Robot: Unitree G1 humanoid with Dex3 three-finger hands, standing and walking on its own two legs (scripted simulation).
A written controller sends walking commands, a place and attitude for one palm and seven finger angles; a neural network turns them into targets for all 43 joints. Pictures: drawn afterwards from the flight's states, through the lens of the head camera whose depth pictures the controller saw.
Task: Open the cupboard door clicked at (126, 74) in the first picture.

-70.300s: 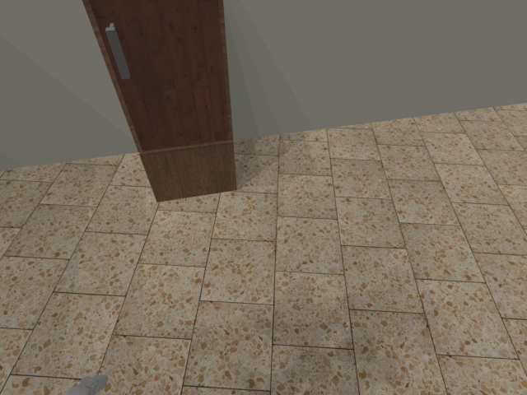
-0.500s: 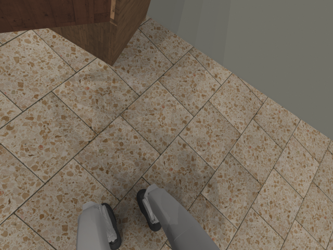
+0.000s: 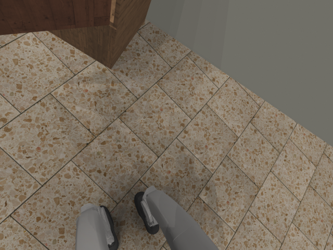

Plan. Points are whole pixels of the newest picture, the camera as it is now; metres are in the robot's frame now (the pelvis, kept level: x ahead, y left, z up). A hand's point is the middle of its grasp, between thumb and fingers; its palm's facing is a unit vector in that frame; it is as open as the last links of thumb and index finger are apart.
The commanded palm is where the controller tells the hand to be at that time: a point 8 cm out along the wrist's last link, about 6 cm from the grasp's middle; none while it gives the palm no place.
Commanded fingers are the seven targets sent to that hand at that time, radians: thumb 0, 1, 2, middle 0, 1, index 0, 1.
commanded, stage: slide the fingers in behind the handle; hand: left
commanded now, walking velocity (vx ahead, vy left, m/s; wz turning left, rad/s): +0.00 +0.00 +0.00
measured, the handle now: out of the picture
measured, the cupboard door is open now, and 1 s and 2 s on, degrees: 48 47 47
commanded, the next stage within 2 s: move the hooked fingers beside the handle in 1.28 s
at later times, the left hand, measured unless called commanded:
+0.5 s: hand out of the picture +0.67 +0.23 +0.11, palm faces +0.10 -0.99 +0.02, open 14.0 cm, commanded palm +0.71 +0.19 +0.11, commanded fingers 0.00 -0.50 0.30 -0.30 -1.20 -0.30 -1.20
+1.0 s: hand out of the picture +0.67 +0.22 +0.11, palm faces +0.14 -0.99 +0.01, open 14.0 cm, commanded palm +0.71 +0.16 +0.11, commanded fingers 0.00 -0.50 0.30 -0.30 -1.20 -0.30 -1.20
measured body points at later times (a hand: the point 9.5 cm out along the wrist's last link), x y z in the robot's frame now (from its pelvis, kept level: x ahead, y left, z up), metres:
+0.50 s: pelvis +0.00 +0.00 +0.00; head +0.25 +0.06 +0.37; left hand +0.65 +0.28 +0.11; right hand -0.15 -0.19 -0.03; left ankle +0.01 +0.06 -0.63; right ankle +0.01 -0.14 -0.63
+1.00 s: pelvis +0.00 -0.01 +0.00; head +0.25 +0.06 +0.37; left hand +0.66 +0.28 +0.12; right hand -0.15 -0.20 -0.02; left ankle +0.01 +0.06 -0.63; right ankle +0.01 -0.14 -0.63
